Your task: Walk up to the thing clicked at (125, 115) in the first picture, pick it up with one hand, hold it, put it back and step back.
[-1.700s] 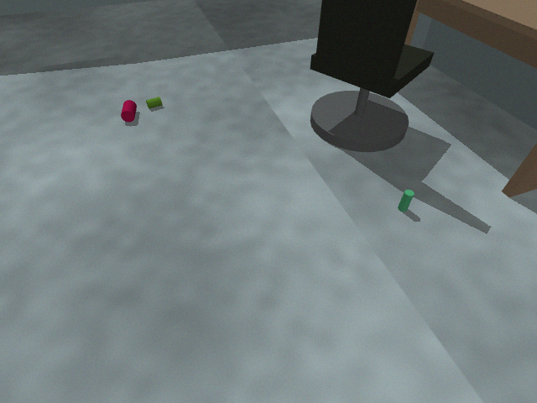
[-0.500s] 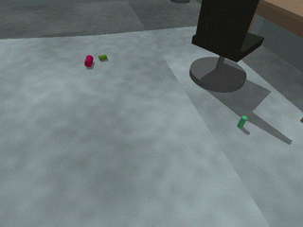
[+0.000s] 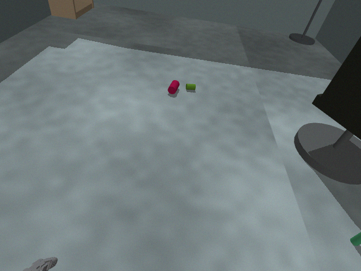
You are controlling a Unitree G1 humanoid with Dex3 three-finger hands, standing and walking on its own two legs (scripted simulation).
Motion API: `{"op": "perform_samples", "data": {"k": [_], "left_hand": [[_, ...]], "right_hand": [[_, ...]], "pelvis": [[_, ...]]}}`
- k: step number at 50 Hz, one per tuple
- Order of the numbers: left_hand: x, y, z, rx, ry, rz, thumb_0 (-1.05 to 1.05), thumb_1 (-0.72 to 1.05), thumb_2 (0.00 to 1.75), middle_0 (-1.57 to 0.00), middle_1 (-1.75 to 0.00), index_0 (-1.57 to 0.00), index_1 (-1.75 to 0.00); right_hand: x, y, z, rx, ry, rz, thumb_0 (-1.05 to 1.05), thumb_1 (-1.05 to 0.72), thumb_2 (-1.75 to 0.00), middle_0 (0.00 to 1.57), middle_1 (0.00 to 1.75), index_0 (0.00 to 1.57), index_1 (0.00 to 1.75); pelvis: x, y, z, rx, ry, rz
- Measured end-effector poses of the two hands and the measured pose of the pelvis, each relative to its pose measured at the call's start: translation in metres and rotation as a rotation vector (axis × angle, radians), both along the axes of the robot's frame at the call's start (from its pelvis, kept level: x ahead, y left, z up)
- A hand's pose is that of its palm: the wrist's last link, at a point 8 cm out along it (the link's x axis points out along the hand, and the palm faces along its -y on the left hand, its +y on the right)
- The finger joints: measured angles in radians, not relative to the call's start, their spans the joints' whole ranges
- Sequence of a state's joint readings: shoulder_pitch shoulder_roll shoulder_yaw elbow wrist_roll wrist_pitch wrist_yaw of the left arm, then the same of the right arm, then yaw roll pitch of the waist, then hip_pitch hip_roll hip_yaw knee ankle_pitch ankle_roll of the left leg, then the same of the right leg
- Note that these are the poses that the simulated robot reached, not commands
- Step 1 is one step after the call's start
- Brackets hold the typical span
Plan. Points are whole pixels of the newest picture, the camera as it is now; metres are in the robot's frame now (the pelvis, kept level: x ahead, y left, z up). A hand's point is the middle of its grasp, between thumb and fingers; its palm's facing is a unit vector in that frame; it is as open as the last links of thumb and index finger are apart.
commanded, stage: walk up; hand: left
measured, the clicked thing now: (174, 86) +2.05 -0.08 -0.74
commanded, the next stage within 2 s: none
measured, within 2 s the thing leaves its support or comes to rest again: neither
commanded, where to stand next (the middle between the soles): +2.14 -0.51 m, yaw +73 degrees
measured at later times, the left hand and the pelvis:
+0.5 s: hand (100, 249) +0.25 +0.18 -0.12, palm faces +0.44 -0.78 -0.44, open 7.4 cm; pelvis +0.36 -0.11 +0.00, yaw +24 degrees
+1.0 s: hand (129, 128) +0.72 +0.18 -0.15, palm faces +0.51 -0.80 -0.32, open 7.4 cm; pelvis +0.75 -0.14 -0.03, yaw +39 degrees
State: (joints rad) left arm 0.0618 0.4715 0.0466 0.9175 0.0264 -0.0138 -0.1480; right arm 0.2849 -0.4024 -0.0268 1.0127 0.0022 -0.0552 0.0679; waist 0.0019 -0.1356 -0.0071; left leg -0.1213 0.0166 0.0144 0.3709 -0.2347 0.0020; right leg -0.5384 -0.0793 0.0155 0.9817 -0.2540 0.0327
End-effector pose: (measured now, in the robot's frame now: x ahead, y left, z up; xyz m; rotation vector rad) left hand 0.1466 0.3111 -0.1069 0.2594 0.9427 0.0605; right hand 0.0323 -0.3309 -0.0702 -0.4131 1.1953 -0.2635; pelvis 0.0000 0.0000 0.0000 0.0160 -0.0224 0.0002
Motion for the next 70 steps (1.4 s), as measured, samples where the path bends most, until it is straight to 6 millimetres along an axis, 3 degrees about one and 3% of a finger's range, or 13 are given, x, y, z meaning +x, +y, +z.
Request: {"op": "perform_samples", "data": {"k": [7,11,14,23,27,31,37,45,48,52,56,61,70], "left_hand": [[0.051,-0.013,0.009,0.052,0.032,0.135,0.01,0.90,0.90,-0.20,-0.30,-0.20,-0.30],[0.090,-0.022,0.012,0.132,-0.001,0.251,0.01,0.90,0.90,-0.20,-0.30,-0.20,-0.30],[0.096,-0.038,0.019,0.182,-0.024,0.345,0.01,0.91,0.90,-0.20,-0.30,-0.20,-0.30],[0.068,-0.089,0.037,0.171,0.213,0.608,0.01,0.90,0.90,-0.20,-0.30,-0.20,-0.30],[0.083,-0.110,0.019,0.130,0.308,0.683,0.01,0.90,0.90,-0.20,-0.30,-0.20,-0.30],[0.121,-0.127,-0.013,0.078,0.366,0.735,0.01,0.90,0.90,-0.20,-0.30,-0.20,-0.30],[0.233,-0.143,-0.040,-0.008,0.380,0.676,0.01,0.91,0.90,-0.20,-0.30,-0.20,-0.30],[0.428,-0.114,-0.022,-0.002,0.118,0.622,0.01,0.90,0.90,-0.21,-0.30,-0.20,-0.30],[0.496,-0.104,-0.014,0.038,0.048,0.618,0.01,0.91,0.90,-0.20,-0.30,-0.20,-0.30],[0.570,-0.105,-0.008,0.106,-0.016,0.646,0.01,0.91,0.90,-0.20,-0.30,-0.20,-0.30],[0.599,-0.128,0.007,0.113,-0.009,0.711,0.01,0.91,0.90,-0.20,-0.30,-0.20,-0.30],[0.599,-0.155,0.014,0.096,0.070,0.834,0.01,0.90,0.90,-0.21,-0.30,-0.20,-0.30],[0.606,-0.197,-0.032,0.027,0.232,0.985,0.01,0.90,0.90,-0.20,-0.30,-0.20,-0.30]], "right_hand": [[0.116,-0.029,-0.027,0.036,0.052,0.113,0.01,-0.89,-0.89,0.21,0.30,0.22,0.30],[0.220,-0.069,-0.055,0.006,0.044,0.217,0.01,-0.89,-0.89,0.21,0.30,0.22,0.30],[0.314,-0.085,-0.066,-0.026,0.023,0.300,0.01,-0.90,-0.89,0.21,0.30,0.21,0.30],[0.574,-0.036,-0.007,0.054,-0.184,0.572,0.01,-0.90,-0.89,0.20,0.30,0.21,0.30],[0.666,-0.010,0.002,0.041,-0.200,0.664,0.00,-0.90,-0.89,0.20,0.30,0.21,0.30],[0.745,0.015,-0.010,0.005,-0.219,0.731,0.00,-0.90,-0.89,0.20,0.30,0.21,0.30],[0.800,0.019,-0.029,0.019,-0.235,0.654,0.00,-0.90,-0.89,0.20,0.30,0.21,0.30],[0.832,-0.032,-0.029,-0.021,0.013,0.672,0.00,-0.90,-0.89,0.21,0.30,0.21,0.30],[0.869,-0.060,-0.034,-0.045,0.068,0.669,0.00,-0.89,-0.89,0.21,0.30,0.22,0.30],[0.947,-0.094,-0.051,-0.110,0.100,0.667,0.01,-0.89,-0.89,0.21,0.30,0.22,0.30],[1.031,-0.085,-0.045,-0.131,0.066,0.704,0.01,-0.90,-0.89,0.20,0.30,0.21,0.30],[1.125,-0.043,-0.025,-0.086,-0.019,0.824,0.01,-0.90,-0.89,0.20,0.30,0.21,0.30],[1.249,0.021,-0.020,-0.078,-0.138,0.976,0.00,-0.90,-0.89,0.20,0.30,0.21,0.30]], "pelvis": [[0.099,-0.040,-0.007,0.018,0.023,0.123],[0.168,-0.073,-0.030,0.022,0.031,0.205],[0.206,-0.089,-0.035,-0.001,0.025,0.265],[0.331,-0.111,0.002,0.005,0.022,0.390],[0.392,-0.115,-0.005,-0.005,0.027,0.440],[0.458,-0.106,-0.026,0.003,0.031,0.474],[0.544,-0.096,-0.034,0.043,0.025,0.505],[0.661,-0.117,-0.019,0.038,0.016,0.610],[0.711,-0.129,-0.025,0.033,0.024,0.649],[0.779,-0.145,-0.041,-0.009,0.023,0.701],[0.823,-0.151,-0.027,0.004,0.029,0.745],[0.880,-0.151,-0.011,-0.008,0.026,0.782],[0.978,-0.138,-0.033,-0.021,0.009,0.840]]}}
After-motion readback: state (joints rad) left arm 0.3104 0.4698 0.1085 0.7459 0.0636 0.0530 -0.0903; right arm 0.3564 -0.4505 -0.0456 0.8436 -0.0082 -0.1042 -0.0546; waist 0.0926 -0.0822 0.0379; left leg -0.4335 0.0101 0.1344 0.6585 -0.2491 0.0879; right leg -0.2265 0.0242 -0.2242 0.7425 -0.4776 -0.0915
